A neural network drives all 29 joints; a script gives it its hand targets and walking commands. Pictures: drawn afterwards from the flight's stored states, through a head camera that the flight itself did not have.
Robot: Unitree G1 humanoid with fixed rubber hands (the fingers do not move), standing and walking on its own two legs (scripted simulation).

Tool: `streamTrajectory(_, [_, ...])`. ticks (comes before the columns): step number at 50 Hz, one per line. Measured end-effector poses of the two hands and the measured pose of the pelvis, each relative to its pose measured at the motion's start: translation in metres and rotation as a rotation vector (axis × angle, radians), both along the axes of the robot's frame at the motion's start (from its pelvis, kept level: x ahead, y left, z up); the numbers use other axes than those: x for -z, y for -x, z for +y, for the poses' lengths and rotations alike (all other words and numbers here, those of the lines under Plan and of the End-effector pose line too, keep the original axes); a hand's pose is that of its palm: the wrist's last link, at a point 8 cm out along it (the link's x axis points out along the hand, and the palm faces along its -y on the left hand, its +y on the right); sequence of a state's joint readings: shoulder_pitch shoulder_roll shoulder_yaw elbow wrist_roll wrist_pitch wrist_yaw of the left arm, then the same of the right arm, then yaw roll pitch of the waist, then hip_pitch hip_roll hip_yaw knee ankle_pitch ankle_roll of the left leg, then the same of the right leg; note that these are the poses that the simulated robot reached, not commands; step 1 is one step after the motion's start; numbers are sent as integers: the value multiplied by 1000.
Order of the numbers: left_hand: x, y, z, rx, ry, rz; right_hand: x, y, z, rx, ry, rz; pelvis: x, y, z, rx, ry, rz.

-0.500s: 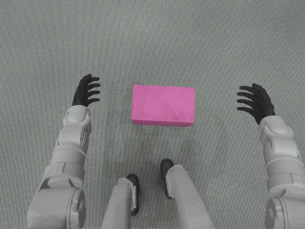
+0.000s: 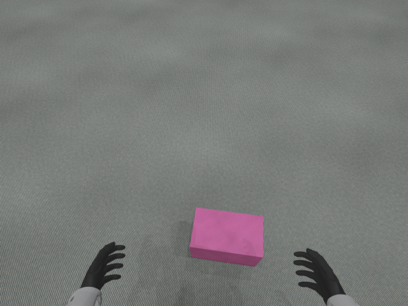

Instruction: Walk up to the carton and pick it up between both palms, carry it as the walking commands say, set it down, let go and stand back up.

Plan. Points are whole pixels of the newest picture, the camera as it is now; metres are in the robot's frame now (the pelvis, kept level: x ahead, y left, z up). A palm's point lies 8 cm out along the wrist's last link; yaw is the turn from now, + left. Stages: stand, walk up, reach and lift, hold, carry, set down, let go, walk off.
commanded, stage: let go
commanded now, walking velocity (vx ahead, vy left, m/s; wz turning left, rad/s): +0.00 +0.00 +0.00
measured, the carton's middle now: (225, 237) +0.44 -0.09 -0.67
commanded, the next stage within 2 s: stand in 0.60 s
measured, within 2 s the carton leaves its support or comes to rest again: neither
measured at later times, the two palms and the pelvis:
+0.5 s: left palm (74, 287) +0.18 +0.26 -0.06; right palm (316, 297) +0.16 -0.19 -0.07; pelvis +0.02 +0.04 +0.00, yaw -2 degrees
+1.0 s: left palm out of the picture +0.16 +0.29 -0.07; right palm (372, 300) +0.15 -0.30 -0.09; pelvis +0.04 -0.01 +0.01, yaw +1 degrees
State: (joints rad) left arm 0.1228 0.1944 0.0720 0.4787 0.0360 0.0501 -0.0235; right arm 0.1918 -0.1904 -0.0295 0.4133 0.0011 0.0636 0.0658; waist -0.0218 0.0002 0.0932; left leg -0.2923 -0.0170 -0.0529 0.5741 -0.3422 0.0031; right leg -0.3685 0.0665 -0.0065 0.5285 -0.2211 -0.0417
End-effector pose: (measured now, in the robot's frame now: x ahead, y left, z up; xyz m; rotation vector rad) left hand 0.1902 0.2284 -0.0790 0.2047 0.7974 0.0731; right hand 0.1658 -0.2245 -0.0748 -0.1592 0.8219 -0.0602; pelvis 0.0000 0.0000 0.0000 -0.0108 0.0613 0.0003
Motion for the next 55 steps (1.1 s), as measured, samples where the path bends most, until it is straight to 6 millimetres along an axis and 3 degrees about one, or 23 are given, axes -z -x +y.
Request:
streamTrajectory(6, [-8, 18, 16, 4, 46, 1, -10, 2, 16, 8, 23, -8, -5, -5, 22, 4, 13, -77])
streamTrajectory(15, [-13, 14, 35, 10, 44, -20, -20, 3, 29, 5, 35, -6, -5, -12, 41, 25, 28, -165])
streamTrajectory(28, [-21, 4, 24, 0, 27, -10, -2, 11, 29, 44, -4, 55, -4, -15, 35, 38, 14, -153])
streamTrajectory(34, [-14, 12, 22, -13, -44, 17, 1, 14, 4, 60, 53, 47, -3, -15, 19, 28, 0, -126])
streamTrajectory(40, [-8, 37, 47, -43, -165, 106, 7, 21, -49, 74, 154, 68, -3, -18, 6, 9, -8, -78])
streamTrajectory(44, [-7, 46, 61, -81, -203, 154, 9, 24, -71, 73, 186, 109, -4, -26, -2, -4, -8, -55])
streamTrajectory(49, [-5, 37, 60, -99, -193, 156, 11, 18, -80, 64, 206, 143, -6, -37, -7, -14, -5, -42])
streamTrajectory(55, [-1, 24, 51, -103, -164, 149, 13, 5, -75, 48, 200, 147, -7, -45, -10, -19, -3, -45])
